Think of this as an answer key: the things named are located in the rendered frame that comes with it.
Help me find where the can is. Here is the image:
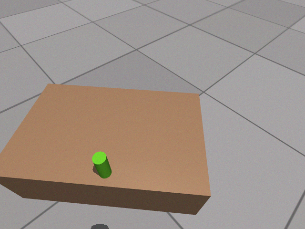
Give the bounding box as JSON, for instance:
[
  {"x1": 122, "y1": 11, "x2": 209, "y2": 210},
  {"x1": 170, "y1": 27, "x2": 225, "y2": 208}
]
[{"x1": 92, "y1": 152, "x2": 112, "y2": 178}]

